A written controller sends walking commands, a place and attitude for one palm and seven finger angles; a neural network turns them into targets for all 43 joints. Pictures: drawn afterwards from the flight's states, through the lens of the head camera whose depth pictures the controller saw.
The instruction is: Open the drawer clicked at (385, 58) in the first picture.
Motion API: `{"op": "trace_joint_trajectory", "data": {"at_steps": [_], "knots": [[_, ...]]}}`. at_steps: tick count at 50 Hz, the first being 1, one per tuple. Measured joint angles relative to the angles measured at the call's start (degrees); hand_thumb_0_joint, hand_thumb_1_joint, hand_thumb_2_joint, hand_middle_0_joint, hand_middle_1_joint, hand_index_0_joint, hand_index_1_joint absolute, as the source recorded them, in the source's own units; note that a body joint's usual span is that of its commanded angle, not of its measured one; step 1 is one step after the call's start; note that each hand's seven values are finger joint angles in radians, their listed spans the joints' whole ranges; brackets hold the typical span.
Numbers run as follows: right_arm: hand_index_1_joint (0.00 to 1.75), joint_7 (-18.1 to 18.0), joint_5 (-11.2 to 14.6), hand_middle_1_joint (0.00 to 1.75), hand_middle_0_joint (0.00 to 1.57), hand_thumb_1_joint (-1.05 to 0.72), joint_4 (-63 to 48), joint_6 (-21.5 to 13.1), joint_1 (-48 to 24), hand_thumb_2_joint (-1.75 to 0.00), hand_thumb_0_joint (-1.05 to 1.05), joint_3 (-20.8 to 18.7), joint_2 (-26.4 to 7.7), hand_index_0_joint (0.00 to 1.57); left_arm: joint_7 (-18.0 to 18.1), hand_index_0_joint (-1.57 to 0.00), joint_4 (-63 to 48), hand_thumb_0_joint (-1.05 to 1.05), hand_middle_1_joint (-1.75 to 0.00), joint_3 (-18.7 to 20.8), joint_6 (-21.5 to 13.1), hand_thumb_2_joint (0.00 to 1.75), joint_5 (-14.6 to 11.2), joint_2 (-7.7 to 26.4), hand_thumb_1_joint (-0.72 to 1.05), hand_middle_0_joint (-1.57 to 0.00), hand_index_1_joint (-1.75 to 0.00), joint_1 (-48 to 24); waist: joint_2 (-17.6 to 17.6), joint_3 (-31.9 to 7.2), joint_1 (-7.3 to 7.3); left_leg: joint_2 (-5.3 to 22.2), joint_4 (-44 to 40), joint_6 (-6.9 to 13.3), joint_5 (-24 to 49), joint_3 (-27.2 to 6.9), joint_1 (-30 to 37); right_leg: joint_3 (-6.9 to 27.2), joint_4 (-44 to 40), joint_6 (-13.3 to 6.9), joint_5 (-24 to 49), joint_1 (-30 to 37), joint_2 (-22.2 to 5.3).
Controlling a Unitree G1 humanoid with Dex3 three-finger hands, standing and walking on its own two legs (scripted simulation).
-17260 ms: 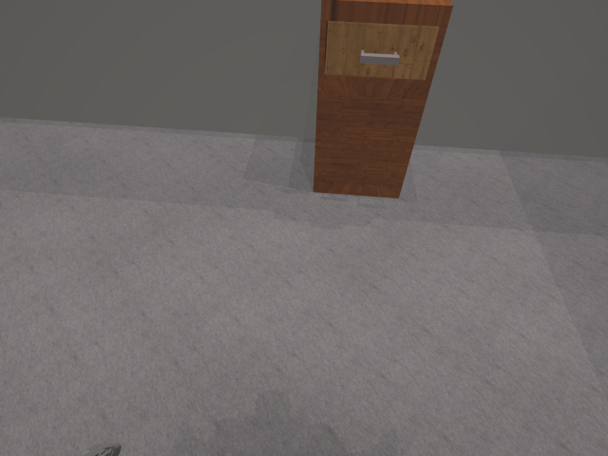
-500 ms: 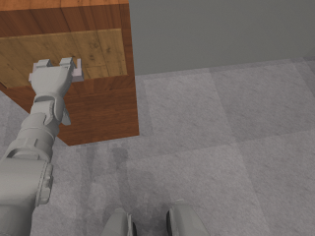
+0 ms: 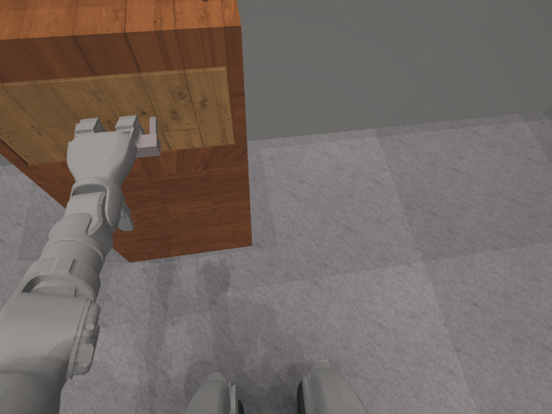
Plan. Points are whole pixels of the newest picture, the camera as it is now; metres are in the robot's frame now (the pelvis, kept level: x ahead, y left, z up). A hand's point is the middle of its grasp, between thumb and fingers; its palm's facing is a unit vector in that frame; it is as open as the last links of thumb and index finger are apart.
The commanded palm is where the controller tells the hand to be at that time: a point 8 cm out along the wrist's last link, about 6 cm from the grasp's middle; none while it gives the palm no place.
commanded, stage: close the thumb around the handle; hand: left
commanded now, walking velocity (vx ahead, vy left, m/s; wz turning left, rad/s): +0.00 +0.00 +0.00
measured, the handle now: (116, 137) +0.54 +0.23 +0.00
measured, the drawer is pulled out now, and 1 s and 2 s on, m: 0.00 0.01 0.14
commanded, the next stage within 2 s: pull the drawer open in 0.68 s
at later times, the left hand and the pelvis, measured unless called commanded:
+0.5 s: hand (120, 175) +0.48 +0.22 -0.02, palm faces -0.07 -0.04 -1.00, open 7.4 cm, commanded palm +0.46 +0.21 +0.03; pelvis +0.01 +0.00 +0.00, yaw +0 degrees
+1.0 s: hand (120, 179) +0.47 +0.22 -0.02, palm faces -0.08 -0.04 -1.00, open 6.2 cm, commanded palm +0.44 +0.21 +0.03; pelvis +0.01 +0.00 +0.01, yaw +0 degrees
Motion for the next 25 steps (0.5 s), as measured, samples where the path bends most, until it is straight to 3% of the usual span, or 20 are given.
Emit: {"op": "trace_joint_trajectory", "data": {"at_steps": [5, 10, 17, 25], "knots": [[0.3, 0.5, -0.1, 0.3, 0.2, -0.91, 0.4, 0.4, -1.1, -0.89, 0.01, -0.5, 0.0, 0.21, 2.1, -0.31, 0.1, 0.0, -1.2, -0.7, 2.4, 0.33, 0.3, -1.6, -0.44, -0.27, -1.2, -0.4, 0.1, 0.1, 0.33, -0.2, 0.2, -0.1, -0.2, -0.4, 0.0, -0.4, 0.1, 0.0, -0.4, 0.2, -0.2], [0.3, 0.6, 0.0, 0.3, 0.2, -0.91, 0.3, 1.0, -2.0, -0.89, 0.01, -0.3, 0.1, 0.21, 1.4, -0.33, 0.7, 0.0, -1.22, -1.0, 4.5, 0.4, -0.3, -2.2, -0.28, -0.28, -1.22, -0.6, 0.0, 0.3, 0.24, -0.1, -1.0, -0.1, 0.0, -0.3, 1.4, -0.3, -0.9, -0.1, -0.1, 1.5, -0.1], [0.3, 0.1, 0.1, 0.3, 0.2, -0.91, -0.5, 1.0, -1.4, -0.89, 0.01, -0.1, 0.2, 0.21, -0.8, -0.35, 0.0, 0.0, -1.26, -0.9, 3.2, 0.54, -0.6, -1.5, 0.05, -0.3, -1.25, 0.7, 0.1, 0.2, 0.32, 0.0, -2.1, -0.2, 0.2, 0.0, 2.7, 0.0, -1.7, -0.2, 0.0, 2.6, 0.1], [0.3, 0.2, -0.1, 0.3, 0.2, -0.91, 0.0, 0.8, -1.0, -0.89, 0.01, -0.6, 0.1, 0.21, 0.5, -0.35, -1.0, 0.0, -1.3, -0.2, 1.9, 0.72, -0.1, -1.2, 0.47, -0.32, -1.25, 1.5, 0.1, 0.0, 0.54, 0.0, -1.2, -0.3, -0.3, 0.0, 1.9, 0.0, -0.7, -0.2, -0.5, 1.7, 0.1]]}}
